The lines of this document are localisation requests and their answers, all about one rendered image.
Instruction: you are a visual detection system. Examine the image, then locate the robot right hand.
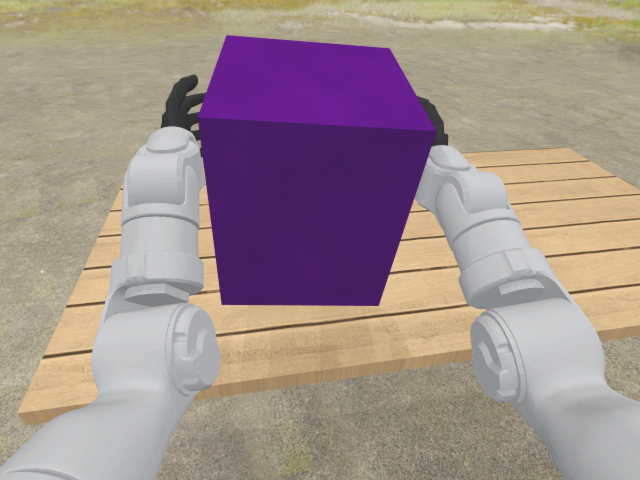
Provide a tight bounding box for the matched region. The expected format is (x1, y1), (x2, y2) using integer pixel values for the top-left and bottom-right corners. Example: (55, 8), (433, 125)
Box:
(417, 96), (448, 147)

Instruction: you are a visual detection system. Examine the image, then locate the table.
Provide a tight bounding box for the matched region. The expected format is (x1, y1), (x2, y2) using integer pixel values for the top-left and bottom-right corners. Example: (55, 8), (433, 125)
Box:
(17, 147), (640, 425)

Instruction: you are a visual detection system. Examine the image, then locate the robot right upper arm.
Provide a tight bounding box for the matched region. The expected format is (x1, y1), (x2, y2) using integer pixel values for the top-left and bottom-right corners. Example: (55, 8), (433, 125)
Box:
(470, 298), (640, 480)

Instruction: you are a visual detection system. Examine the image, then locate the carton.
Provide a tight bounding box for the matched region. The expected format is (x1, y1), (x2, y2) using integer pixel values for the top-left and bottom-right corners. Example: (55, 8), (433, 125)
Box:
(198, 35), (436, 306)

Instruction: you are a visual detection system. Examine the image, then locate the left robot forearm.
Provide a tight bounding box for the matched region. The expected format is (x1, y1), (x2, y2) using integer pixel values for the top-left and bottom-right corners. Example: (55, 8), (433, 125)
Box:
(92, 126), (205, 386)

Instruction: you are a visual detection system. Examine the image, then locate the right robot forearm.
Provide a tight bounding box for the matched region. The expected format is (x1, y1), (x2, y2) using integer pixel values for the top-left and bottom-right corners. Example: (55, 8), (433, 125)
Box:
(414, 145), (606, 375)

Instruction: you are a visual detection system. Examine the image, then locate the robot left hand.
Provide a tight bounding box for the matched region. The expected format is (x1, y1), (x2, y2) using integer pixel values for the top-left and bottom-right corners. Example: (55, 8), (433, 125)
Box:
(160, 75), (206, 157)

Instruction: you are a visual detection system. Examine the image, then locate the robot left upper arm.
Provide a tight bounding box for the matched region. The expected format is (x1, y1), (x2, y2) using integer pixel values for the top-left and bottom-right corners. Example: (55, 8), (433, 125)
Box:
(0, 303), (221, 480)

